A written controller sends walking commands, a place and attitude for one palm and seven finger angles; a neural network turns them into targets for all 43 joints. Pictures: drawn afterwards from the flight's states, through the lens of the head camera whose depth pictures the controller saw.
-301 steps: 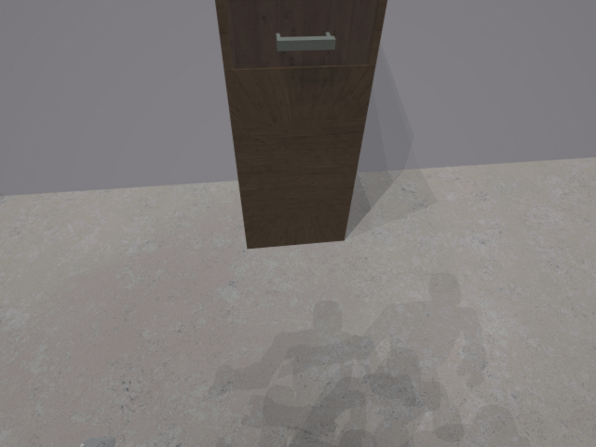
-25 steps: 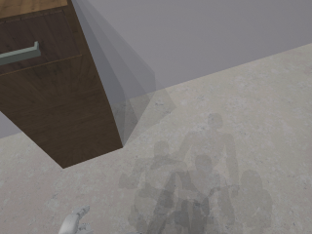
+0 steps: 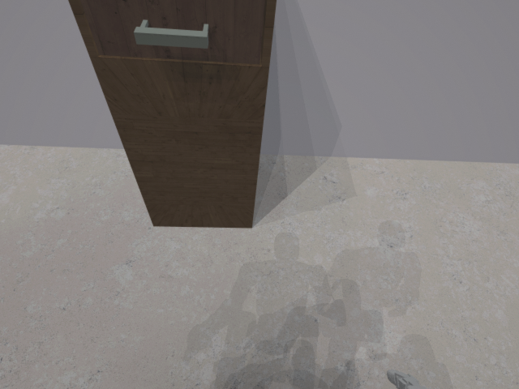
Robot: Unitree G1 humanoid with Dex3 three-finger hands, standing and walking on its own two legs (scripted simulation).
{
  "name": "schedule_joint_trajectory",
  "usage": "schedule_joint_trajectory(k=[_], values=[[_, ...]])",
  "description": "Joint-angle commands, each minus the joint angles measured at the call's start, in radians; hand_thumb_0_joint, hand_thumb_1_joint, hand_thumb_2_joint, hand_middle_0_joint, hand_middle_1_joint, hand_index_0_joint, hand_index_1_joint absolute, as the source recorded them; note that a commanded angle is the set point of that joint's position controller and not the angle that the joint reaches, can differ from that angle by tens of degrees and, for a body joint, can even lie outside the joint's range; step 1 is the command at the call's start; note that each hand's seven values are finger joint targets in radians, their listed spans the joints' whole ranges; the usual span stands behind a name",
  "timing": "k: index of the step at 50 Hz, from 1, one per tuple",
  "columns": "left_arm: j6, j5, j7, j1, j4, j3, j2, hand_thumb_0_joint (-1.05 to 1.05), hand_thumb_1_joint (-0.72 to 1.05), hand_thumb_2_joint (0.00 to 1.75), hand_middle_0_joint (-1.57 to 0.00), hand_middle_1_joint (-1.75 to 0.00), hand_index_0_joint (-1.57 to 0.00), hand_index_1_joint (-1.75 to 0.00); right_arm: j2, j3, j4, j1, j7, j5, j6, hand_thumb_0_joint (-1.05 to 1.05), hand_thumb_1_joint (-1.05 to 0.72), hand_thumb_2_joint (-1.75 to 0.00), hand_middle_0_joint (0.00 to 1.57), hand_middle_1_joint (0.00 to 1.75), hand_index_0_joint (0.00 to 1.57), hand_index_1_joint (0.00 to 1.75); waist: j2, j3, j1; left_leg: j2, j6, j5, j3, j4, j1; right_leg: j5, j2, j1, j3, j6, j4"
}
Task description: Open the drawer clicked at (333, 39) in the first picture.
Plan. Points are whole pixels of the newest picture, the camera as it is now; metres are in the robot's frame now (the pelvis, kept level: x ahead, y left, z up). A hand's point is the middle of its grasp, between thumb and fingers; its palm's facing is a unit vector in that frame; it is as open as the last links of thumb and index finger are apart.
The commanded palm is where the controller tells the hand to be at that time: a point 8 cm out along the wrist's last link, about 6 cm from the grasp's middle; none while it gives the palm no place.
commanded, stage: take the last steps up to it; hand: left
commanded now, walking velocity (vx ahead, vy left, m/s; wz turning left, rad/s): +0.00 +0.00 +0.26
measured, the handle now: (174, 32) +0.76 +0.28 +0.12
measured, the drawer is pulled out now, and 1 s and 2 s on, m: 0.00 0.00 0.00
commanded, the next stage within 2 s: come to a stop and stand still in 0.94 s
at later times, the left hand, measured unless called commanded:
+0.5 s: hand out of the picture +0.07 +0.15 -0.15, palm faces +0.16 -0.96 -0.23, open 7.3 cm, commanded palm none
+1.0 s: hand (152, 383) +0.14 +0.19 -0.17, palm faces +0.16 -0.98 -0.15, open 7.4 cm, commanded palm none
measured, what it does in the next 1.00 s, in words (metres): walks ahead: right foot, then left foot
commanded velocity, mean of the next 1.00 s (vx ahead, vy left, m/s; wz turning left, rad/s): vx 0.24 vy -0.01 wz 0.05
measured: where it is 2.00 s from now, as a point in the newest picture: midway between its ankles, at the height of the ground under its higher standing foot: outside the picture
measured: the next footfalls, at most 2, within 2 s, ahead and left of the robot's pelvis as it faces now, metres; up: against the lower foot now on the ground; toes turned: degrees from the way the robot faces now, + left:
right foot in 0.38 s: +0.08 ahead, -0.12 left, +0.00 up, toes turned -3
left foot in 0.84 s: +0.26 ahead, +0.15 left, +0.00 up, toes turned +14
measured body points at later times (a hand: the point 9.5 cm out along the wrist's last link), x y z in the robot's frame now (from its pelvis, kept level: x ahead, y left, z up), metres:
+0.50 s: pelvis +0.05 -0.03 +0.01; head +0.04 -0.05 +0.46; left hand +0.07 +0.20 -0.13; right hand +0.04 -0.27 -0.16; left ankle +0.01 +0.10 -0.67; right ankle +0.04 -0.12 -0.73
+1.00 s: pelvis +0.20 +0.04 +0.00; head +0.21 +0.05 +0.45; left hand +0.13 +0.24 -0.16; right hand +0.30 -0.19 -0.14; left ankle +0.22 +0.14 -0.73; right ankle +0.15 -0.08 -0.65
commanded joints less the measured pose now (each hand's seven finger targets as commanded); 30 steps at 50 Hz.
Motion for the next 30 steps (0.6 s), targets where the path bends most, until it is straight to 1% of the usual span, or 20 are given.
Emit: schedule_joint_trajectory(k=[1,3,5,7,9,12,14,16,17,18,19,20,21,22,23,24,25,26,28,30], values=[[-0.033,-0.001,-0.010,-0.026,-0.069,0.007,0.049,0.00,0.90,0.90,-0.20,-0.30,-0.20,-0.30,-0.179,-0.039,-0.030,0.062,-0.025,-0.002,-0.016,0.00,-0.90,-0.90,0.20,0.30,0.20,0.30,0.196,-0.112,-0.050,0.252,0.113,0.758,-0.189,-0.229,0.171,0.100,0.005,-0.131,0.064,0.017,0.164],[-0.029,0.000,-0.009,-0.007,-0.059,0.006,0.047,0.00,0.90,0.90,-0.20,-0.30,-0.20,-0.30,-0.168,-0.036,-0.025,0.068,-0.024,0.002,-0.020,0.00,-0.90,-0.90,0.20,0.30,0.20,0.30,0.204,-0.110,-0.044,0.232,0.105,0.735,-0.167,-0.249,0.173,0.136,0.012,-0.117,0.060,0.024,0.138],[-0.031,0.000,-0.009,-0.015,-0.055,0.000,0.032,0.00,0.90,0.90,-0.20,-0.30,-0.20,-0.30,-0.155,-0.034,-0.011,0.094,-0.025,-0.001,-0.024,0.00,-0.90,-0.90,0.20,0.30,0.20,0.30,0.188,-0.110,-0.051,0.236,0.118,0.693,-0.183,-0.262,0.179,0.131,0.018,-0.093,0.058,0.027,0.070],[-0.036,0.003,-0.014,-0.031,-0.057,-0.007,0.019,0.00,0.90,0.90,-0.20,-0.30,-0.20,-0.30,-0.149,-0.035,0.009,0.141,-0.024,-0.005,-0.028,0.00,-0.90,-0.90,0.20,0.30,0.20,0.30,0.193,-0.111,-0.068,0.242,0.129,0.540,-0.218,-0.288,0.209,0.121,0.033,-0.102,0.046,0.023,0.021],[-0.046,0.008,-0.021,-0.076,-0.065,-0.013,0.014,0.00,0.90,0.90,-0.20,-0.30,-0.20,-0.30,-0.142,-0.039,0.028,0.182,-0.023,-0.008,-0.032,0.00,-0.90,-0.90,0.20,0.30,0.20,0.30,0.206,-0.078,-0.090,0.249,0.140,0.351,-0.261,-0.322,0.196,0.101,0.037,-0.105,0.038,0.013,-0.046],[-0.056,0.012,-0.032,-0.107,-0.075,-0.018,-0.012,0.00,0.90,0.90,-0.20,-0.30,-0.20,-0.30,-0.135,-0.045,0.043,0.187,-0.023,-0.015,-0.037,0.00,-0.90,-0.90,0.20,0.30,0.20,0.30,0.204,-0.014,-0.089,0.250,0.144,0.061,-0.306,-0.369,0.106,0.087,0.045,-0.049,0.021,-0.003,-0.190],[-0.068,0.013,-0.037,-0.091,-0.064,-0.020,-0.019,0.00,0.90,0.90,-0.20,-0.30,-0.20,-0.30,-0.131,-0.042,0.059,0.196,-0.022,-0.017,-0.039,0.00,-0.90,-0.90,0.20,0.30,0.20,0.30,0.206,-0.007,-0.080,0.233,0.134,0.006,-0.320,-0.359,0.074,0.095,0.071,0.019,0.003,-0.014,-0.292],[-0.079,0.012,-0.037,-0.007,-0.026,-0.019,-0.031,0.00,0.90,0.90,-0.20,-0.30,-0.20,-0.30,-0.120,-0.035,0.071,0.184,-0.024,-0.012,-0.041,0.00,-0.90,-0.90,0.20,0.30,0.20,0.30,0.180,-0.022,-0.035,0.199,0.101,-0.030,-0.281,-0.290,0.007,0.209,0.092,0.174,-0.018,-0.022,-0.452],[-0.089,0.013,-0.034,0.052,0.000,-0.013,-0.015,0.00,0.90,0.90,-0.20,-0.30,-0.20,-0.30,-0.099,-0.030,0.077,0.184,-0.023,-0.008,-0.044,0.00,-0.90,-0.90,0.20,0.30,0.20,0.30,0.128,-0.035,-0.009,0.152,0.068,-0.061,-0.242,-0.201,-0.063,0.256,0.076,0.298,0.004,-0.029,-0.550],[-0.102,0.019,-0.026,0.126,0.026,-0.001,0.041,0.00,0.90,0.90,-0.20,-0.30,-0.20,-0.30,-0.051,-0.020,0.074,0.195,-0.020,0.000,-0.050,0.00,-0.90,-0.90,0.20,0.30,0.20,0.30,-0.014,-0.058,0.022,0.075,0.024,-0.112,-0.156,-0.015,-0.219,0.138,-0.056,0.459,0.165,-0.070,-0.633],[-0.104,0.023,-0.017,0.208,0.043,0.020,0.126,0.00,0.90,0.90,-0.20,-0.30,-0.20,-0.30,-0.002,-0.009,0.038,0.163,-0.013,0.003,-0.054,0.00,-0.90,-0.90,0.20,0.30,0.20,0.30,-0.250,-0.036,0.060,-0.029,-0.020,-0.229,-0.025,0.246,-0.411,0.043,-0.281,0.527,0.467,-0.168,-0.776],[-0.109,0.006,-0.010,0.257,0.053,0.020,0.132,0.00,0.90,0.90,-0.20,-0.30,-0.20,-0.30,-0.077,-0.024,0.018,0.102,-0.007,-0.012,-0.045,0.00,-0.90,-0.90,0.20,0.30,0.20,0.30,-0.231,-0.011,0.085,0.022,-0.014,-0.224,-0.099,0.384,-0.431,-0.055,-0.328,0.413,0.571,-0.216,-0.847],[-0.112,0.007,-0.007,0.209,0.053,0.015,0.096,0.00,0.90,0.90,-0.20,-0.30,-0.20,-0.30,-0.078,-0.035,0.022,0.071,0.000,-0.013,-0.044,0.00,-0.90,-0.90,0.20,0.30,0.20,0.30,-0.151,0.069,0.060,0.050,-0.012,-0.141,-0.111,0.478,-0.457,-0.132,-0.316,0.327,0.555,-0.237,-0.877],[-0.116,0.008,-0.005,0.151,0.043,0.004,0.056,0.00,0.90,0.90,-0.20,-0.30,-0.20,-0.30,-0.071,-0.038,0.038,0.091,0.006,-0.013,-0.042,0.00,-0.90,-0.90,0.20,0.30,0.20,0.30,-0.062,0.100,0.020,0.075,-0.016,-0.061,-0.114,0.512,-0.461,-0.104,-0.286,0.279,0.467,-0.224,-0.872],[-0.121,0.009,-0.004,0.110,0.033,-0.004,0.017,0.00,0.90,0.90,-0.20,-0.30,-0.20,-0.30,-0.050,-0.040,0.064,0.127,0.012,-0.016,-0.037,0.00,-0.90,-0.90,0.20,0.30,0.20,0.30,-0.011,0.092,-0.011,0.091,-0.028,0.010,-0.101,0.518,-0.425,-0.009,-0.242,0.244,0.354,-0.201,-0.855],[-0.126,0.008,-0.002,0.095,0.031,-0.007,-0.010,0.00,0.90,0.90,-0.20,-0.30,-0.20,-0.30,-0.026,-0.040,0.086,0.169,0.015,-0.018,-0.031,0.00,-0.90,-0.90,0.20,0.30,0.20,0.30,-0.009,0.089,-0.033,0.098,-0.034,0.057,-0.088,0.516,-0.390,0.068,-0.203,0.221,0.263,-0.186,-0.850],[-0.131,0.008,-0.003,0.096,0.034,-0.015,-0.026,0.00,0.90,0.90,-0.20,-0.30,-0.20,-0.30,-0.012,-0.037,0.098,0.194,0.017,-0.020,-0.028,0.00,-0.90,-0.90,0.20,0.30,0.20,0.30,-0.040,0.083,-0.044,0.101,-0.044,0.094,-0.072,0.505,-0.373,0.155,-0.174,0.208,0.193,-0.173,-0.848],[-0.136,0.007,-0.002,0.105,0.041,-0.020,-0.035,0.00,0.90,0.90,-0.20,-0.30,-0.20,-0.30,-0.006,-0.037,0.100,0.201,0.018,-0.018,-0.024,0.00,-0.90,-0.90,0.20,0.30,0.20,0.30,-0.062,0.077,-0.049,0.105,-0.052,0.119,-0.060,0.487,-0.361,0.218,-0.158,0.200,0.156,-0.171,-0.848],[-0.143,0.007,-0.003,0.129,0.061,-0.022,-0.030,0.00,0.90,0.90,-0.20,-0.30,-0.20,-0.30,0.000,-0.036,0.096,0.191,0.020,-0.015,-0.024,0.00,-0.90,-0.90,0.20,0.30,0.20,0.30,-0.072,0.071,-0.051,0.110,-0.063,0.151,-0.038,0.436,-0.370,0.319,-0.147,0.222,0.113,-0.176,-0.844],[-0.148,0.008,-0.003,0.174,0.085,-0.023,-0.024,0.00,0.90,0.90,-0.20,-0.30,-0.20,-0.30,0.010,-0.034,0.083,0.144,0.025,-0.012,-0.028,0.00,-0.90,-0.90,0.20,0.30,0.20,0.30,-0.056,0.075,-0.036,0.110,-0.065,0.161,-0.013,0.370,-0.378,0.421,-0.143,0.251,0.095,-0.187,-0.829]])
